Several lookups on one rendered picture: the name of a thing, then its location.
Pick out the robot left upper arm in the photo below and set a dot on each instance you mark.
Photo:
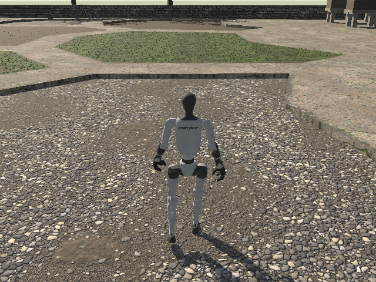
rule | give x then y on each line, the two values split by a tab
170	123

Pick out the right robot hand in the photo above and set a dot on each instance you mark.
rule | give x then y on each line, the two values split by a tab
221	172

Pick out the robot right forearm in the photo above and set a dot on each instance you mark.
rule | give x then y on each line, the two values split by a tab
217	157

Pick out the robot right upper arm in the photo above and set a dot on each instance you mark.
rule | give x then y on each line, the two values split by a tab
209	134

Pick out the left robot hand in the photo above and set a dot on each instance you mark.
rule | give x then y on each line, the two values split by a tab
161	162

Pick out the robot right shin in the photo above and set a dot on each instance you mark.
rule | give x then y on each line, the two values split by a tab
197	205

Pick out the robot left forearm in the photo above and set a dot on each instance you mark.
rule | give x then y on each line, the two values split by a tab
159	153

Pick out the robot right thigh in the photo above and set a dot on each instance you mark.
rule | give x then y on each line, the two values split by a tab
201	174

